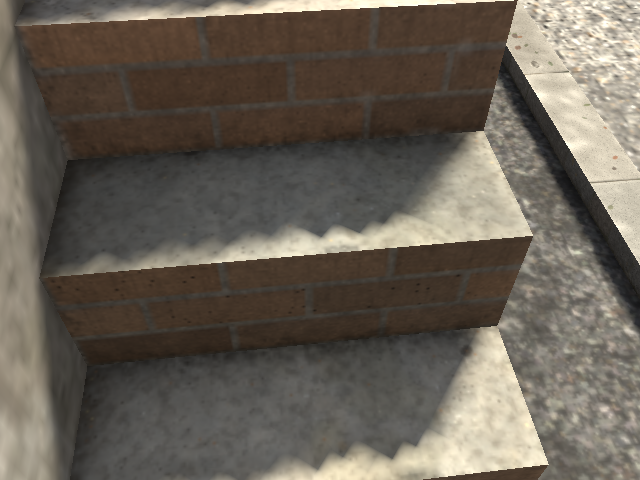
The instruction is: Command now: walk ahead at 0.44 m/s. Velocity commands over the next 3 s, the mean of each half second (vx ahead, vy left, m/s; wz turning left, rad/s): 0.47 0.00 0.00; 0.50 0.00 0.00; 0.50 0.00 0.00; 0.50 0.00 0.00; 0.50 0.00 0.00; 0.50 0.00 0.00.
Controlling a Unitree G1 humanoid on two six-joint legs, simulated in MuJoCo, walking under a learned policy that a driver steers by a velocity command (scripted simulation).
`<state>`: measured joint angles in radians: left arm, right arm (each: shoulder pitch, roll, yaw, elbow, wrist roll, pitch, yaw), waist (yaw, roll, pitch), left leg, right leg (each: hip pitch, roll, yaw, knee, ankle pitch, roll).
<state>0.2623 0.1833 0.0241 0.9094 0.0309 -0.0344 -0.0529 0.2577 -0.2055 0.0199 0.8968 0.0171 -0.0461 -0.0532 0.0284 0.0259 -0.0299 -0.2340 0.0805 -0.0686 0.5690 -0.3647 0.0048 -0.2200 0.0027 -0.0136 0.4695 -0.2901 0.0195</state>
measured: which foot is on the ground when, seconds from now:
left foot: down 0.00-1.00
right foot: down 0.00-1.00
